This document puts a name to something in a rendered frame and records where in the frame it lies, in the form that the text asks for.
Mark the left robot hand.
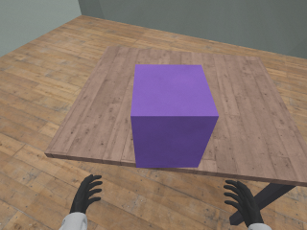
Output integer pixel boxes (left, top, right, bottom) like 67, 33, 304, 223
69, 174, 103, 214

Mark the robot left forearm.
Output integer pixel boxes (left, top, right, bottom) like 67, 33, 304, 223
59, 212, 88, 230

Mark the table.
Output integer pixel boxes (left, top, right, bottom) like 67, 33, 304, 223
44, 46, 307, 226

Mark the right robot hand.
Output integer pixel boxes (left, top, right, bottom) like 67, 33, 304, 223
224, 179, 264, 228

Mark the carton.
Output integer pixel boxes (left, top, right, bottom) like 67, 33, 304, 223
130, 64, 219, 168

